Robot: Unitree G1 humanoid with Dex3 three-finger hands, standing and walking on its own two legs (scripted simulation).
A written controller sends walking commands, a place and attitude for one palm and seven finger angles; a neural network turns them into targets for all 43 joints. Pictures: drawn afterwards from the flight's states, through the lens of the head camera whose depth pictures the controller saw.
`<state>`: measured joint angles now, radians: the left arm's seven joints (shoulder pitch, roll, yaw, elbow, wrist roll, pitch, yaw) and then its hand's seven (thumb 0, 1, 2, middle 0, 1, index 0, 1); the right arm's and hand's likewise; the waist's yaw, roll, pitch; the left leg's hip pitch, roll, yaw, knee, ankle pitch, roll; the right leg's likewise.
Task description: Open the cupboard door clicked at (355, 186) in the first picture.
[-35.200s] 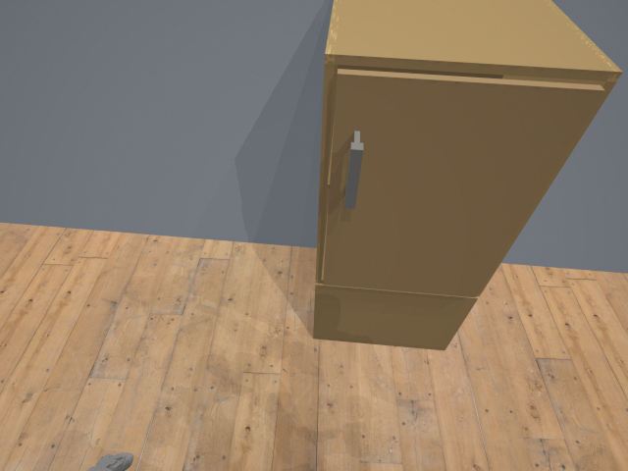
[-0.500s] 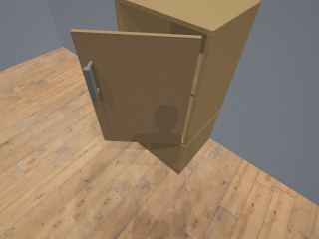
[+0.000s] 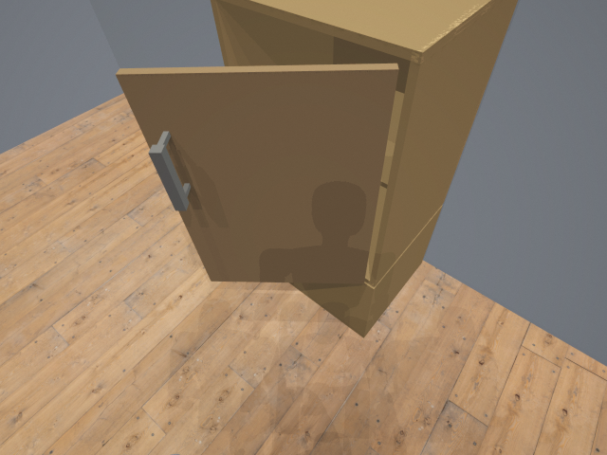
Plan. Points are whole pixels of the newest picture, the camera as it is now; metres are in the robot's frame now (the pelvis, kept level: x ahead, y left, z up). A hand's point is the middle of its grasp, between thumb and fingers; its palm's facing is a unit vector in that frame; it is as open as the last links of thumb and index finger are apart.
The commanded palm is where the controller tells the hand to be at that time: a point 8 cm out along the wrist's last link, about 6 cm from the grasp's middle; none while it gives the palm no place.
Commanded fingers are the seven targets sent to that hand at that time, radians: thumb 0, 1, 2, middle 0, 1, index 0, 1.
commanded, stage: shuffle to correct the standing spot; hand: left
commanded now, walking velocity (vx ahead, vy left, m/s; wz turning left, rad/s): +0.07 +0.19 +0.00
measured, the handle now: (173, 172) +0.55 +0.27 +0.04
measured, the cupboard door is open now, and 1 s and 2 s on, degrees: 38 38 38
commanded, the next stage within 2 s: come to a stop and stand still in 0.16 s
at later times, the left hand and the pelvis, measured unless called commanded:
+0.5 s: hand out of the picture +0.03 +0.28 -0.18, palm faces +0.09 -0.97 -0.23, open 7.4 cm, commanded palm none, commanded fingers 0.00 0.90 0.90 -0.20 -0.30 -0.20 -0.30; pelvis +0.04 +0.07 +0.01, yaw +1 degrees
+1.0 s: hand out of the picture +0.07 +0.22 -0.17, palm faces -0.02 -0.97 -0.23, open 7.4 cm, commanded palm none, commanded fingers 0.00 0.90 0.90 -0.20 -0.30 -0.20 -0.30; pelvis +0.00 +0.04 -0.01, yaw -1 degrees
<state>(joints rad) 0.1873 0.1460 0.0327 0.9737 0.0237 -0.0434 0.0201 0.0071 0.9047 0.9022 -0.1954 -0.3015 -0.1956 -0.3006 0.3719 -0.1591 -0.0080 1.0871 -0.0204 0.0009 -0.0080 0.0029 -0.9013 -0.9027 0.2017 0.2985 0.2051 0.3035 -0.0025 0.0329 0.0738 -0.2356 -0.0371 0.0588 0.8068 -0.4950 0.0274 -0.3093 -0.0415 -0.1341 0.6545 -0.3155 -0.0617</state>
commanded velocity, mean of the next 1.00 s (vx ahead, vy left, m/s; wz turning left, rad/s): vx -0.02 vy -0.03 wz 0.00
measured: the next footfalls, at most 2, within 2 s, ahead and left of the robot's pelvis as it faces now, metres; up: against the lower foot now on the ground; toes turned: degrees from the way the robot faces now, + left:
left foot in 0.38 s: +0.12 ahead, +0.16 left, +0.00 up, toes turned +1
right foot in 0.80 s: +0.04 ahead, -0.07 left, +0.00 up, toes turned +2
